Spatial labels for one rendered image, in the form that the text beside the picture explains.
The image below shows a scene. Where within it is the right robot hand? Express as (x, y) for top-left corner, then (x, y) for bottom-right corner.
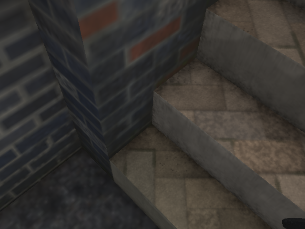
(282, 218), (305, 229)

